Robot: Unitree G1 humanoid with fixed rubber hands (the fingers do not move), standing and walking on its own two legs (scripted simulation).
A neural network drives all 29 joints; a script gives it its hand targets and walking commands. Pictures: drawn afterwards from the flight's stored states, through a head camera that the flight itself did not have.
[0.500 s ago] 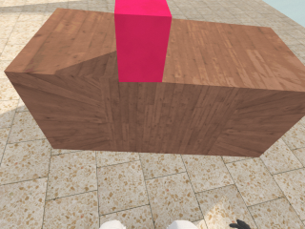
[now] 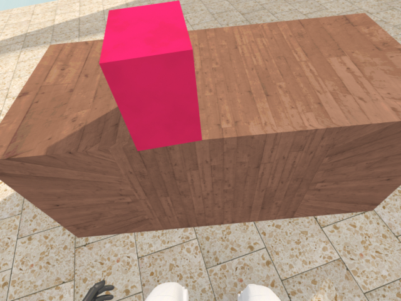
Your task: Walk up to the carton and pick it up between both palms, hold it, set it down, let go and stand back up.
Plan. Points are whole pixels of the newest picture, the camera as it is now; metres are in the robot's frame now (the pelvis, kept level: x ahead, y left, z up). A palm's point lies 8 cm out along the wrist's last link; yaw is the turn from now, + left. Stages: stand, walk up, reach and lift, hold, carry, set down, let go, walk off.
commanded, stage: walk up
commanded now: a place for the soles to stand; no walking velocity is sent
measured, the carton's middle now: (157, 78) +0.67 +0.13 +0.07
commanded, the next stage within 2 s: none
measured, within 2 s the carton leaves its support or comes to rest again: neither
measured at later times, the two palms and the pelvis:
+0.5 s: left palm out of the picture +0.14 +0.29 -0.12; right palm (302, 248) +0.23 -0.20 -0.09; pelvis +0.09 +0.03 +0.00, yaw +3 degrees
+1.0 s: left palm (79, 273) +0.20 +0.28 -0.09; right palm (308, 255) +0.21 -0.21 -0.09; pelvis +0.12 +0.03 +0.02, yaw +3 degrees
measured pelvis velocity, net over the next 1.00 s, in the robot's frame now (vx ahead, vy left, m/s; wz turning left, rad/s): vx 0.12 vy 0.03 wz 0.06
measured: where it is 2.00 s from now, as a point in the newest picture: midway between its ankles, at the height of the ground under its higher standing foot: (187, 300)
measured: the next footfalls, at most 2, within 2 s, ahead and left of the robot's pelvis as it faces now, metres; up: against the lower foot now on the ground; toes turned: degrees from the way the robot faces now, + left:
left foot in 0.22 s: +0.20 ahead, +0.18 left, +0.00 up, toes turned +6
left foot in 1.56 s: +0.24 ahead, +0.24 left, +0.00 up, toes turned +6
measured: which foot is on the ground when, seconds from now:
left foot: up 0.00-0.20, down 0.22-1.00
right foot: down 0.00-1.00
